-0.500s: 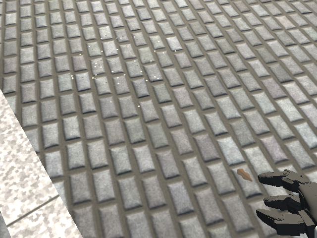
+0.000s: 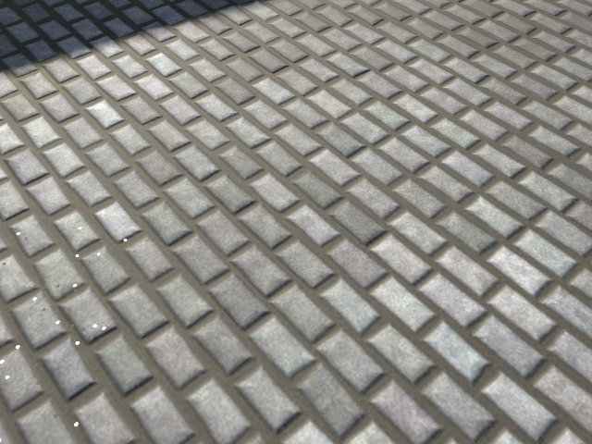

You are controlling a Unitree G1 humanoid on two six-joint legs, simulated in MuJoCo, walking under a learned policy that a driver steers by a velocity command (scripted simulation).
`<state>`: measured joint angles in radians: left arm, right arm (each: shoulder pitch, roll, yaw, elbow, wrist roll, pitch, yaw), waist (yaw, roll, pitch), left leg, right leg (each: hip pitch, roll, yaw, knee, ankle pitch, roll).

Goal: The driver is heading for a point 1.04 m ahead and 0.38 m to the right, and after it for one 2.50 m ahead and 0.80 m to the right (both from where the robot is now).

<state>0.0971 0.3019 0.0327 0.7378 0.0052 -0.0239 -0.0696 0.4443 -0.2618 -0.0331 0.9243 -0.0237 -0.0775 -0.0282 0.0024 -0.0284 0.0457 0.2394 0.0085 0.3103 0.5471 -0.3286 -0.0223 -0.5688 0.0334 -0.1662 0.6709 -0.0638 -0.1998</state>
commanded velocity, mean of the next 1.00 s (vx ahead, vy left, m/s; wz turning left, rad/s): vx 1.00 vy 0.00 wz -0.82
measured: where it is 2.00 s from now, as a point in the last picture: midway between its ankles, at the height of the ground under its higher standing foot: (543, 115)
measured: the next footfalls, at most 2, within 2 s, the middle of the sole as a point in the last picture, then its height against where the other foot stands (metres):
left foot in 0.42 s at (284, 376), level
right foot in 0.88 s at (447, 303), level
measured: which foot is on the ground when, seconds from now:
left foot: down 0.00-0.00, up 0.02-0.40, down 0.42-0.88, up 0.90-1.00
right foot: down 0.00-0.44, up 0.46-0.86, down 0.88-1.00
